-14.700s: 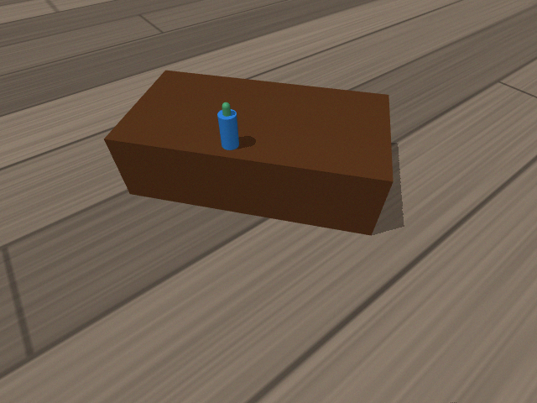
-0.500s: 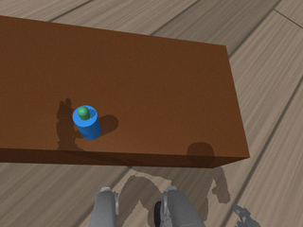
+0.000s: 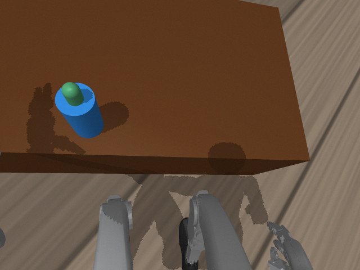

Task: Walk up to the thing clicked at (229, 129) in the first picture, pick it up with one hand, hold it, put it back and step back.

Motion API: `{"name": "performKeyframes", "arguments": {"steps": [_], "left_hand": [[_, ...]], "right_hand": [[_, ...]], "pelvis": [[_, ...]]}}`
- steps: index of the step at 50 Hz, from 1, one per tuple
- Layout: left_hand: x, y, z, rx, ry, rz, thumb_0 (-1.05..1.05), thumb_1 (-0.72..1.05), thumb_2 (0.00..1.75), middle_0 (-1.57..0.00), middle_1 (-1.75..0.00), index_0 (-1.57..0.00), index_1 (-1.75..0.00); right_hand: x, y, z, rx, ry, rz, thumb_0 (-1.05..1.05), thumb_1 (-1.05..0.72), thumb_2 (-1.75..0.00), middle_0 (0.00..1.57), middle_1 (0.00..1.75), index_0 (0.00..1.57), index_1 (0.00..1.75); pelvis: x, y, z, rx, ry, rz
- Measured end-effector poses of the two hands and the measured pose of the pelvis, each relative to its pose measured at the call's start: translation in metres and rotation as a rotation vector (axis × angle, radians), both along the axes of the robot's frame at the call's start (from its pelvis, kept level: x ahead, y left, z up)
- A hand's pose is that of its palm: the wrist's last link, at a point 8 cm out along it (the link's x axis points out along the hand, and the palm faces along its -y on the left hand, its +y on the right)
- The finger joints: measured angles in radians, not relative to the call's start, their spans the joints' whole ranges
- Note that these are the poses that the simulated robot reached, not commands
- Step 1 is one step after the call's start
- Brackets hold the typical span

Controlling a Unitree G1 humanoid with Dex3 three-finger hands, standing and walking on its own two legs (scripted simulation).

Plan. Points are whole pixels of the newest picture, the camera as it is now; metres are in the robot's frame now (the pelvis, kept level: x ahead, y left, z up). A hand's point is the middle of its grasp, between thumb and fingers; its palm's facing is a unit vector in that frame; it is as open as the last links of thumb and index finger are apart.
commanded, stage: approach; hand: left
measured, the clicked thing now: (80, 109) +0.47 +0.20 -0.09
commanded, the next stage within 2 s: close in in 0.10 s
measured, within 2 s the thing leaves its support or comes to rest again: neither
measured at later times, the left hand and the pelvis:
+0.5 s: hand (66, 112) +0.47 +0.24 -0.11, palm faces +0.11 -0.99 +0.04, open 17.7 cm; pelvis -0.04 -0.01 -0.13, yaw -1 degrees
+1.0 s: hand (80, 113) +0.46 +0.20 -0.10, palm faces +0.13 -0.99 +0.00, open 17.7 cm; pelvis -0.03 -0.01 -0.10, yaw -1 degrees
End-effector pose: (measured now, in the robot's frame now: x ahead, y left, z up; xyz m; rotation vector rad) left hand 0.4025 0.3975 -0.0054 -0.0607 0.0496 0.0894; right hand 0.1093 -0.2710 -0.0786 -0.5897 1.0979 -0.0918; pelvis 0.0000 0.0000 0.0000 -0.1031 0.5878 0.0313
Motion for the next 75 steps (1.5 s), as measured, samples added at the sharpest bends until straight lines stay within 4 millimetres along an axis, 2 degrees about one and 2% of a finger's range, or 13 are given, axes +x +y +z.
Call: {"name": "performKeyframes", "arguments": {"steps": [6,14,18,22,27,35,44,57,65,75], "left_hand": [[0.012,-0.027,-0.048,0.013,-0.020,-0.026,-0.02,-0.56,0.04,-0.03,-0.06,-0.03,-0.06],[0.028,-0.076,-0.096,0.008,-0.016,-0.075,-0.02,-0.58,0.05,-0.03,-0.08,-0.03,-0.08],[0.034,-0.094,-0.108,0.002,-0.029,-0.049,-0.02,-0.60,0.03,-0.04,-0.08,-0.04,-0.07],[0.037,-0.105,-0.108,0.009,-0.046,0.000,-0.02,-0.60,0.02,-0.04,-0.08,-0.05,-0.07],[0.036,-0.115,-0.099,0.039,-0.041,0.025,-0.02,-0.60,0.02,-0.04,-0.08,-0.06,-0.06],[0.034,-0.129,-0.089,0.031,-0.029,0.018,-0.02,-0.61,0.01,-0.05,-0.07,-0.07,-0.05],[0.033,-0.140,-0.096,0.045,-0.021,0.023,-0.02,-0.61,0.00,-0.05,-0.06,-0.08,-0.03],[0.029,-0.143,-0.098,0.062,-0.026,0.043,-0.02,-0.61,0.00,-0.07,-0.04,-0.08,-0.02],[0.026,-0.145,-0.103,0.073,-0.030,0.029,-0.02,-0.60,0.05,-0.20,-0.14,-0.21,-0.13],[0.027,-0.145,-0.104,0.079,-0.029,0.031,-0.02,-0.53,0.18,-0.39,-0.32,-0.41,-0.31]], "right_hand": [[-0.015,0.003,-0.056,0.039,0.027,-0.016,0.00,-0.90,-0.90,0.20,0.30,0.21,0.30],[-0.043,0.006,-0.118,0.103,0.060,-0.052,0.00,-0.91,-0.90,0.20,0.30,0.21,0.30],[-0.057,0.004,-0.138,0.122,0.082,-0.081,0.00,-0.92,-0.90,0.20,0.30,0.21,0.30],[-0.069,0.002,-0.151,0.135,0.105,-0.113,0.00,-0.92,-0.90,0.20,0.30,0.21,0.30],[-0.079,-0.002,-0.154,0.147,0.118,-0.156,0.00,-0.92,-0.90,0.20,0.30,0.21,0.30],[-0.079,-0.009,-0.140,0.139,0.112,-0.187,0.00,-0.92,-0.89,0.20,0.30,0.21,0.30],[-0.064,-0.013,-0.130,0.124,0.117,-0.186,0.00,-0.92,-0.89,0.20,0.30,0.20,0.30],[-0.036,-0.002,-0.133,0.161,0.115,-0.160,0.00,-0.93,-0.90,0.20,0.30,0.20,0.30],[-0.031,0.001,-0.139,0.170,0.119,-0.145,0.00,-0.93,-0.90,0.20,0.30,0.20,0.30],[-0.038,0.001,-0.144,0.169,0.134,-0.152,0.00,-0.93,-0.90,0.20,0.30,0.20,0.30]], "pelvis": [[-0.013,-0.004,-0.047,0.002,0.023,-0.015],[-0.028,-0.007,-0.096,0.014,0.027,-0.027],[-0.034,-0.009,-0.114,0.020,0.021,-0.033],[-0.038,-0.010,-0.124,0.025,0.012,-0.035],[-0.042,-0.011,-0.124,0.031,0.007,-0.036],[-0.042,-0.012,-0.113,0.031,0.007,-0.037],[-0.036,-0.011,-0.105,0.030,0.021,-0.034],[-0.027,-0.009,-0.099,0.030,0.029,-0.030],[-0.028,-0.008,-0.103,0.031,0.029,-0.026],[-0.031,-0.008,-0.107,0.035,0.022,-0.025]]}}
